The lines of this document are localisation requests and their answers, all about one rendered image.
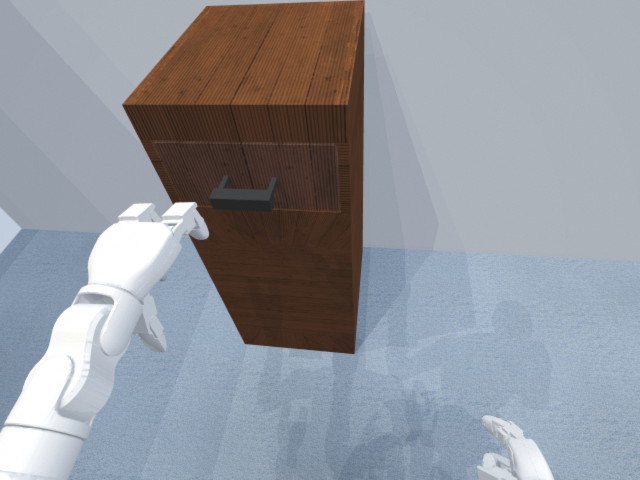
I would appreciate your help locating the robot right hand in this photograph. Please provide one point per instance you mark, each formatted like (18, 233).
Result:
(526, 462)

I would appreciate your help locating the robot left hand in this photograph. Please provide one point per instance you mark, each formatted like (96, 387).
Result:
(135, 253)

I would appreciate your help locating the cabinet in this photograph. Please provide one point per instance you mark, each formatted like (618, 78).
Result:
(283, 72)

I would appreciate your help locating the left robot forearm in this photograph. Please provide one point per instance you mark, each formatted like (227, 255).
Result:
(65, 390)

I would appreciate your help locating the drawer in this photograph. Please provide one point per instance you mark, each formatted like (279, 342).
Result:
(307, 173)

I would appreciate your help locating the handle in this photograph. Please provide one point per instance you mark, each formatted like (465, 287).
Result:
(243, 199)

